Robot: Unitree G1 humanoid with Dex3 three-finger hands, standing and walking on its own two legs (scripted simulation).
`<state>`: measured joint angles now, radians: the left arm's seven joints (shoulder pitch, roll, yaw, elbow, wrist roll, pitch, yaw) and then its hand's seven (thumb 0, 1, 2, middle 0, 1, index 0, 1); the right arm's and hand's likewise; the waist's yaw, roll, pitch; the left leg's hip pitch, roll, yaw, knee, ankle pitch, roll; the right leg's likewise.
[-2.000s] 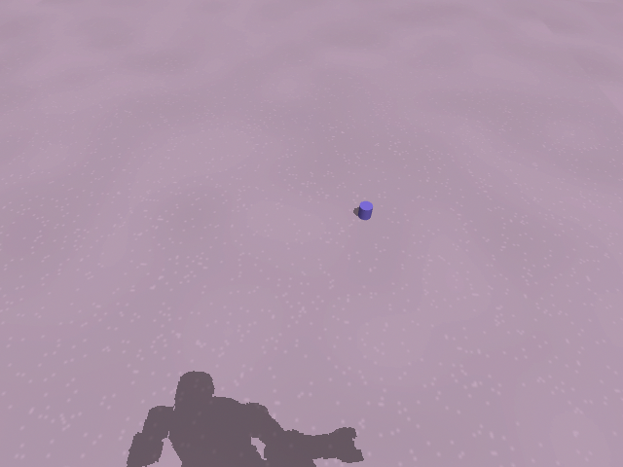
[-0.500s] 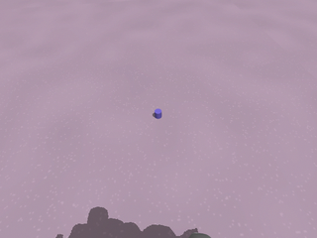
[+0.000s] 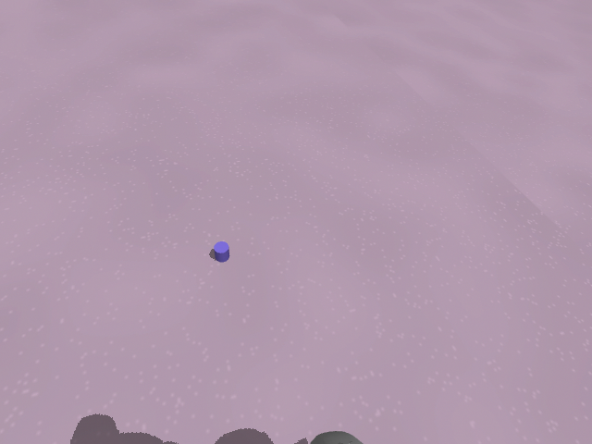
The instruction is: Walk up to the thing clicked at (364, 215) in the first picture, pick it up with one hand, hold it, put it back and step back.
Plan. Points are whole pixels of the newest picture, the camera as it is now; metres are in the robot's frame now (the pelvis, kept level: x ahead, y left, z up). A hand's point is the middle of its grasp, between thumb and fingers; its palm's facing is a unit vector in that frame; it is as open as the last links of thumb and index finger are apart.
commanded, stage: walk up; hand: left
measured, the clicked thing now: (221, 251) +0.95 +0.16 -0.73
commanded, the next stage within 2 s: none
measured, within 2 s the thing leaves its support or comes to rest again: neither
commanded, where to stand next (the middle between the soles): +0.56 -0.04 m, yaw -4 degrees
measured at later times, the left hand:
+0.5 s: hand (153, 345) +0.30 +0.20 -0.11, palm faces -0.10 -0.92 -0.38, open 7.4 cm
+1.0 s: hand (136, 277) +0.45 +0.26 -0.14, palm faces -0.16 -0.92 -0.35, open 7.4 cm
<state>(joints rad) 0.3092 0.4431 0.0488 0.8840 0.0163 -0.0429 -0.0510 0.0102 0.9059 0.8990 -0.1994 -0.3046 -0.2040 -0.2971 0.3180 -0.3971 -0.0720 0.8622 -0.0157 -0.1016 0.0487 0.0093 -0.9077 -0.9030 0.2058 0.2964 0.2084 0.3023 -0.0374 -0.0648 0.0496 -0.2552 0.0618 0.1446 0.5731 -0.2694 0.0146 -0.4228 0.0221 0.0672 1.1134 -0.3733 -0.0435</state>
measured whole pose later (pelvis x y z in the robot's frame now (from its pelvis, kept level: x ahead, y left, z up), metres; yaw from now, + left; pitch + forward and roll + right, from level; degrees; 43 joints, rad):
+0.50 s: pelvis +0.20 -0.05 +0.00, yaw -6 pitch -4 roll +1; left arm 0.28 0.37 0.03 0.82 -0.01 -0.08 -0.04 0.00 0.90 0.90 -0.20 -0.31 -0.21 -0.30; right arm 0.29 -0.42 -0.04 0.83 0.00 -0.05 0.05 0.01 -0.91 -0.90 0.20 0.30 0.21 0.30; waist 0.02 0.05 0.09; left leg -0.45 0.08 0.01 1.09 -0.36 0.02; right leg -0.24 0.01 -0.01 0.53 -0.23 -0.04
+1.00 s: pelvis +0.36 -0.01 +0.01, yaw -6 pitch -3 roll +0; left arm 0.31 0.45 0.05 0.87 0.01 -0.05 -0.05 0.01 0.91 0.90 -0.20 -0.30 -0.20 -0.30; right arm 0.35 -0.39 -0.04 0.83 0.00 -0.08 0.05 0.01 -0.91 -0.90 0.21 0.30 0.21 0.30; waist -0.02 -0.05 0.08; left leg -0.20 0.02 0.10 0.49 -0.23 0.04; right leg -0.49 -0.06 0.03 0.95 -0.30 -0.02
